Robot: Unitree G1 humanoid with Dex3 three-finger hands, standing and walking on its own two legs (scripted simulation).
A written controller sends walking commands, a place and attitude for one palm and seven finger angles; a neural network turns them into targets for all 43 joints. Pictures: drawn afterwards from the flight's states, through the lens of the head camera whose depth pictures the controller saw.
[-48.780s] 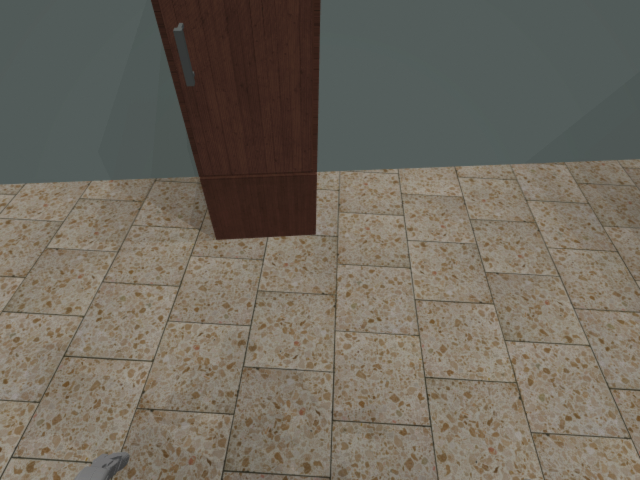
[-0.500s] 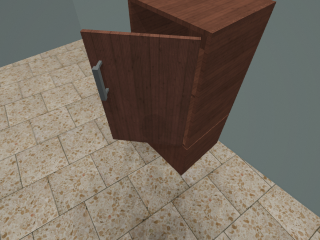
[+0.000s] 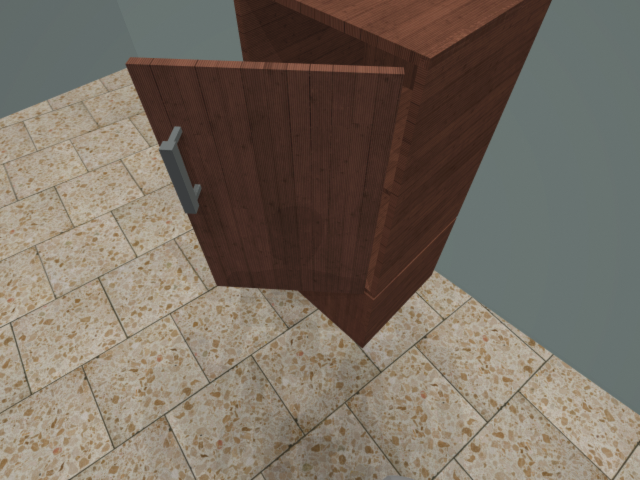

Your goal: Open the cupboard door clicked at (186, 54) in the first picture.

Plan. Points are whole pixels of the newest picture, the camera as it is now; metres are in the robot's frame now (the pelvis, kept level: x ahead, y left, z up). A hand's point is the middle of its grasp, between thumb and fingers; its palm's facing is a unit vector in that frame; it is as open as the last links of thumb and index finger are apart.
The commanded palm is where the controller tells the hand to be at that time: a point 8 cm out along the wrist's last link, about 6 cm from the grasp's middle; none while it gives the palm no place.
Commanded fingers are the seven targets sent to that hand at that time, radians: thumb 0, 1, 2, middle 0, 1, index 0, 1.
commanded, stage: shuffle to correct the standing spot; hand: left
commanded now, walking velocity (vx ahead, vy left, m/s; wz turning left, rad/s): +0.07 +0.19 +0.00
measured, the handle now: (184, 171) +0.55 +0.26 +0.03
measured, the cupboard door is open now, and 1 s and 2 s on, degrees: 41 41 41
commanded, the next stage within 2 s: come to a stop and stand still in 0.24 s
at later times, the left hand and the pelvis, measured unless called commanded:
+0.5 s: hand out of the picture +0.06 +0.27 -0.18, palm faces +0.08 -0.97 -0.25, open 7.4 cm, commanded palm none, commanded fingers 0.00 0.90 0.90 -0.20 -0.30 -0.20 -0.30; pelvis +0.04 +0.07 -0.01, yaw +0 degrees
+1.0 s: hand out of the picture +0.06 +0.22 -0.16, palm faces +0.00 -0.97 -0.23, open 7.3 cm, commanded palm none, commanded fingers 0.00 0.90 0.90 -0.20 -0.30 -0.20 -0.30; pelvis +0.00 +0.04 +0.00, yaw +0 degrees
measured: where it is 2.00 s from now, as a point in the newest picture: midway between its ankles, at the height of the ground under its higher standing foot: outside the picture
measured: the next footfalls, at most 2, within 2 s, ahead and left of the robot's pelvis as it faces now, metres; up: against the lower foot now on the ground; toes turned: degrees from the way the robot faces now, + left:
right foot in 0.10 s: +0.08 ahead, -0.10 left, +0.00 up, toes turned -9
left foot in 0.48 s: +0.12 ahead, +0.20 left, +0.00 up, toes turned +4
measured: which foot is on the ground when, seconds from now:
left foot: down 0.00-0.10, up 0.12-0.46, down 0.48-0.96, up 0.98-1.00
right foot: up 0.00-0.08, down 0.10-0.48, up 0.50-0.92, down 0.94-1.00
